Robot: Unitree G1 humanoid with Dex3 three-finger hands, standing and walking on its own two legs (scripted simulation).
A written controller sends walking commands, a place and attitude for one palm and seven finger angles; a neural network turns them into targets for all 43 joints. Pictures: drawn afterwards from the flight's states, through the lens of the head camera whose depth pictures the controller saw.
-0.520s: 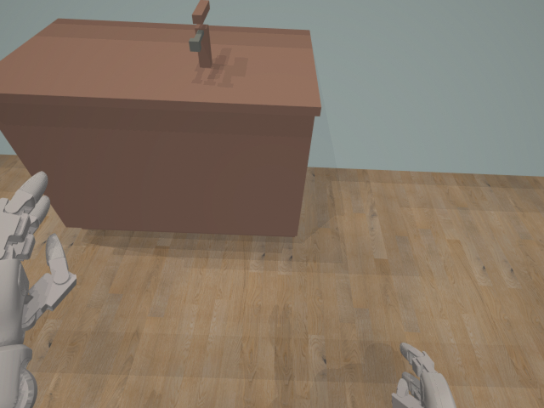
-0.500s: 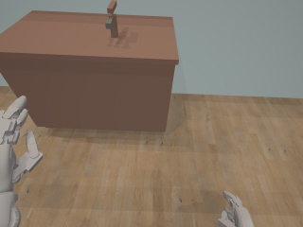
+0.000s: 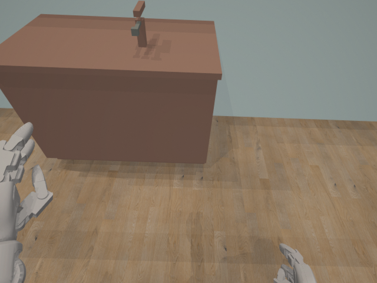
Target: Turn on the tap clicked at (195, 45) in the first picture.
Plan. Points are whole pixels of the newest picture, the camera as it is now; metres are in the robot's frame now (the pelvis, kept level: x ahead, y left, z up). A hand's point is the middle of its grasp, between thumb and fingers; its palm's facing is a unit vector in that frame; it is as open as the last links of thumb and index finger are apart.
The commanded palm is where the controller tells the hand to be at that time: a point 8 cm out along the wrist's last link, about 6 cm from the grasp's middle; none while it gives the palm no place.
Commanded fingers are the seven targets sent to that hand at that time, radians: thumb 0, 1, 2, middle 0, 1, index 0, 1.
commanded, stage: walk to a spot facing it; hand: left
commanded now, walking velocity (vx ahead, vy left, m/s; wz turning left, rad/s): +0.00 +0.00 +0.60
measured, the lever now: (135, 31) +1.01 +0.29 +0.09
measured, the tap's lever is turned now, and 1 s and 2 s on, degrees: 0 0 0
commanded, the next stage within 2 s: turn to face it in 1.84 s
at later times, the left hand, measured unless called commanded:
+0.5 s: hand (12, 235) +0.15 +0.25 +0.17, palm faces +0.50 -0.75 -0.43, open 7.4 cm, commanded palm +0.09 +0.29 +0.18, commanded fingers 0.00 0.90 0.90 -0.20 -0.30 -0.20 -0.30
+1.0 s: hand out of the picture +0.00 +0.32 +0.17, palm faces +0.81 -0.51 -0.30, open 7.4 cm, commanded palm -0.06 +0.32 +0.18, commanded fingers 0.00 0.90 0.90 -0.20 -0.30 -0.20 -0.30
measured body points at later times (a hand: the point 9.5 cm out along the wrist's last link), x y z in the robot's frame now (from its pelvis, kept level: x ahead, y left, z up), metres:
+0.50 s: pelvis -0.03 -0.01 -0.01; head +0.00 -0.01 +0.44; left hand +0.11 +0.29 +0.19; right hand +0.17 -0.20 -0.10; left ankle +0.03 +0.11 -0.74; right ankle -0.02 -0.12 -0.74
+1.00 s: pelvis -0.07 +0.00 -0.02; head -0.08 +0.03 +0.43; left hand -0.05 +0.34 +0.18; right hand +0.20 -0.13 -0.08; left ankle -0.13 +0.09 -0.74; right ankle -0.03 -0.12 -0.69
